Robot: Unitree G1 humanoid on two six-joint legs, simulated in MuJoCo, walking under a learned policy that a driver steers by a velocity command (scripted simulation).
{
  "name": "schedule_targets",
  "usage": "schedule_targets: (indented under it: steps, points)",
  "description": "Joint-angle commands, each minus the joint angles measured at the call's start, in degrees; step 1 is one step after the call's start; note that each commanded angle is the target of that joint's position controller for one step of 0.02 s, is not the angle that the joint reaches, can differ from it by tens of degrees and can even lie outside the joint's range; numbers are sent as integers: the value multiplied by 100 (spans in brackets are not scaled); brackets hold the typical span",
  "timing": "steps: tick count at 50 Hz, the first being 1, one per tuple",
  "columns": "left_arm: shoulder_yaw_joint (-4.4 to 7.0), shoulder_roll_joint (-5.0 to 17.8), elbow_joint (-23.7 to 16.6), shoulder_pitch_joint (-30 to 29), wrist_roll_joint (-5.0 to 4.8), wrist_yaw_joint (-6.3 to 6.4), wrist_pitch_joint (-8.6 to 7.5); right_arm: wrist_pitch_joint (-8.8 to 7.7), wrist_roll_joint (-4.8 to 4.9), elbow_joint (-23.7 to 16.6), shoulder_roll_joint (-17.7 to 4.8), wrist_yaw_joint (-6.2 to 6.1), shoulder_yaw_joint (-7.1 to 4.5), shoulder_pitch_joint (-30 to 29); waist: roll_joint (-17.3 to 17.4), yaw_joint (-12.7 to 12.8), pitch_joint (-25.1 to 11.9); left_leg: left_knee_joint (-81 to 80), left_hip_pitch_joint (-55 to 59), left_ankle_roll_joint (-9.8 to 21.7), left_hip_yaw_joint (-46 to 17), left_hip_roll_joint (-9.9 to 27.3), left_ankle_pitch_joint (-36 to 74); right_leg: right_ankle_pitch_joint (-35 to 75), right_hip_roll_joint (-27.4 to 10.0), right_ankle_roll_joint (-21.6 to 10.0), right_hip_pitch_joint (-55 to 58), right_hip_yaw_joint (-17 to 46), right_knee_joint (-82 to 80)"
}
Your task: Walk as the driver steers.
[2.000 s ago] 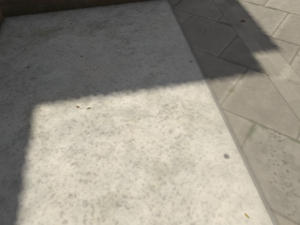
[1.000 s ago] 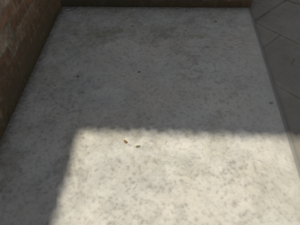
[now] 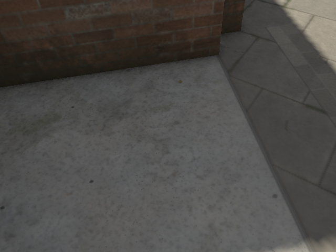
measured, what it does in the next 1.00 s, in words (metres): walks ahead, turning left: left foot, then right foot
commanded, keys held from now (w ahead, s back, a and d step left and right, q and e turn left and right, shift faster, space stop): w+q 0.48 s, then q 0.12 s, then e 0.30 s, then no key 0.10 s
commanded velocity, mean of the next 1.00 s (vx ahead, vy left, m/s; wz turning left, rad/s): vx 0.35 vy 0.00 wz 0.31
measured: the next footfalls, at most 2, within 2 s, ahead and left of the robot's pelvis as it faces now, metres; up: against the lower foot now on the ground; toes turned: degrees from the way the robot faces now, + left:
left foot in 0.34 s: +0.32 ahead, +0.13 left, +0.00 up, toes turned +16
right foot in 0.84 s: +0.58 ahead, +0.07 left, +0.00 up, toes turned +20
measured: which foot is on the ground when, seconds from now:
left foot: up 0.00-0.32, down 0.34-0.86, up 0.88-1.00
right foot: down 0.00-0.36, up 0.38-0.82, down 0.84-1.00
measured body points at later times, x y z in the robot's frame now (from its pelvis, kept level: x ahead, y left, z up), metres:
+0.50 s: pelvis +0.26 +0.07 -0.01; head +0.29 +0.09 +0.44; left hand +0.27 +0.35 -0.14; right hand +0.43 -0.17 -0.13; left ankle +0.28 +0.12 -0.74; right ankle +0.24 -0.10 -0.65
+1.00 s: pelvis +0.44 +0.09 -0.01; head +0.48 +0.08 +0.44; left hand +0.43 +0.37 -0.13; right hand +0.62 -0.12 -0.15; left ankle +0.35 +0.18 -0.67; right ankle +0.54 +0.06 -0.74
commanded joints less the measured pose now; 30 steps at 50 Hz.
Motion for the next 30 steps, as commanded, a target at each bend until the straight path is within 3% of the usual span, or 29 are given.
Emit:
schedule_targets:
  steps: [1,6,11,14,15,16,17,18,19,20,21,22,24,27,30]
  points:
    - [170,588,-92,295,-64,32,-193,77,-43,-300,-193,94,-94,42,-635,-5,99,136,-919,-65,-152,276,524,1281,-1561,-496,475,966,-1365]
    - [171,522,149,577,-42,49,-192,74,-42,-693,-49,201,-24,-1019,-616,118,350,-1085,-1244,-144,113,289,1552,1816,-1367,-466,566,79,-1404]
    - [237,782,397,989,-35,116,-141,68,-79,-1061,-78,292,46,-1869,-554,316,486,-2356,-868,139,640,122,1580,2549,-1585,-376,1155,-360,-1201]
    - [277,978,480,1017,-10,173,-39,80,-107,-1079,-212,240,-13,-1687,-682,152,220,-2593,-299,466,957,-317,770,4763,-1652,-264,1688,-645,-243]
    - [302,1076,493,1002,4,188,18,72,-112,-996,-297,210,-60,-1331,-740,-18,-16,-2646,128,604,1024,-534,434,5417,-1658,-248,1759,-711,442]
    - [322,1157,486,1004,4,191,81,33,-123,-833,-425,172,-138,-738,-717,-263,-380,-2871,858,760,982,-736,280,5374,-1645,-222,1599,-743,1431]
    - [314,1151,408,942,1,173,109,-9,-182,-539,-688,94,-274,186,-398,-696,-887,-3293,2206,990,605,-675,326,4347,-1517,-64,811,-815,2887]
    - [188,595,76,1136,-94,95,78,8,-210,-522,-1383,-7,-476,535,713,-599,-1512,-3498,3968,1618,-1823,966,-344,816,-922,233,-1304,-829,4976]
    - [236,743,-253,772,-73,26,18,60,-8,-665,-1650,-14,-523,407,889,-499,-1903,-4481,4495,2205,-4452,1846,137,-2047,105,414,-2693,286,6195]
    - [254,862,-393,78,-37,1,-30,105,62,-588,-1490,-59,-492,282,137,-565,-1148,-4608,4101,1965,-3544,1620,447,-1445,-307,345,-3284,899,6137]
    - [201,763,-413,61,-91,-13,-104,91,90,-551,-1207,-102,-421,7,-66,-331,-501,-4672,3265,1750,-2810,1465,976,-913,-548,311,-3176,860,5630]
    - [206,729,-317,174,-62,-2,-108,59,80,-572,-964,-118,-354,-262,-319,-47,-169,-4742,2610,1461,-2278,1120,1568,-726,-722,309,-2811,865,5072]
    - [199,676,-244,441,119,-16,95,-31,132,-628,-717,-125,-263,-562,-206,281,-153,-4852,1904,1276,-1630,678,2306,-657,-819,442,-2133,892,4573]
    - [194,568,-322,360,99,-20,291,-162,133,-592,-896,-87,-291,-393,-195,374,-151,-4682,1611,1247,-1199,465,4359,-487,-681,655,-2033,723,4137]
    - [177,551,-521,-141,72,0,331,-110,117,-551,-943,-111,-297,-111,34,207,-186,-4438,1692,1013,-1043,260,5094,-13,-540,727,-2222,645,3537]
